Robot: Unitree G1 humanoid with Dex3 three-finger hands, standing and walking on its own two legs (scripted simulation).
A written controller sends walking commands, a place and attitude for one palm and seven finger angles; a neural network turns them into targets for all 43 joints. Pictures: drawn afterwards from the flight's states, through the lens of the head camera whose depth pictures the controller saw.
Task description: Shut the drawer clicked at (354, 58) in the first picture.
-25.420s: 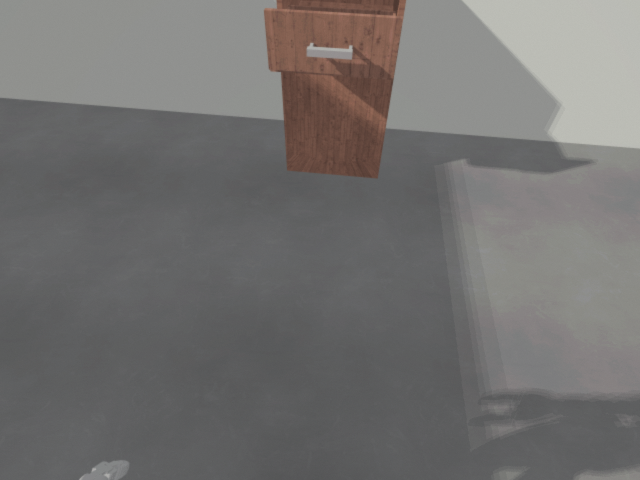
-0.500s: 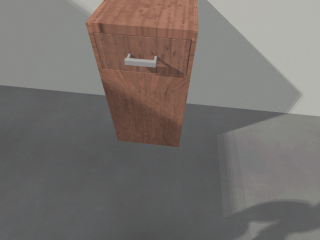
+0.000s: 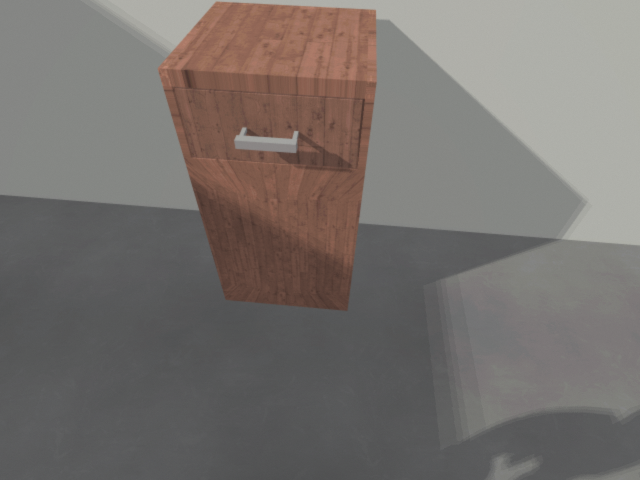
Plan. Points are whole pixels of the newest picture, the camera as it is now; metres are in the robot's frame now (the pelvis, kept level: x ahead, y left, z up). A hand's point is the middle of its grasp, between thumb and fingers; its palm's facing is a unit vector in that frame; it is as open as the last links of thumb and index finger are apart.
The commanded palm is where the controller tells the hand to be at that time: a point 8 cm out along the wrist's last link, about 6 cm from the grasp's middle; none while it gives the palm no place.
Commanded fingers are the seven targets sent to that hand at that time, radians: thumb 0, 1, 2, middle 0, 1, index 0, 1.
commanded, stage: let the arm hang, fingers relaxed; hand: left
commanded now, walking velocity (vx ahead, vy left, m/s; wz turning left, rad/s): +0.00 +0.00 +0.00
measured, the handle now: (268, 138) +0.81 +0.16 -0.02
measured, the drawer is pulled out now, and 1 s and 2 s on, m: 0.00 0.00 0.00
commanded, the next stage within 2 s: look to check the result in 0.04 s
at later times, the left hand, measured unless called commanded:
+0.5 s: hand out of the picture -0.03 +0.15 -0.18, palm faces +0.05 -0.98 -0.18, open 7.3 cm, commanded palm none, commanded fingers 0.00 0.90 0.90 -0.20 -0.30 -0.20 -0.30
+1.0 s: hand out of the picture +0.01 +0.17 -0.17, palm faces +0.03 -0.97 -0.22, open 7.3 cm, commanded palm none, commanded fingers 0.00 0.90 0.90 -0.20 -0.30 -0.20 -0.30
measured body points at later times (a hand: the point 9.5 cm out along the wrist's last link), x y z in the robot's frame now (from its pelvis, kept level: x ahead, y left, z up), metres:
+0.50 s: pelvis +0.01 -0.01 +0.00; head +0.02 -0.01 +0.45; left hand -0.03 +0.20 -0.16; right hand +0.00 -0.22 -0.16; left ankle +0.06 +0.11 -0.74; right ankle -0.05 -0.09 -0.74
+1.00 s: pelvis +0.01 -0.01 +0.00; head +0.03 -0.01 +0.45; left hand +0.01 +0.22 -0.15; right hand +0.02 -0.24 -0.16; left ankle +0.06 +0.11 -0.74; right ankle -0.05 -0.09 -0.74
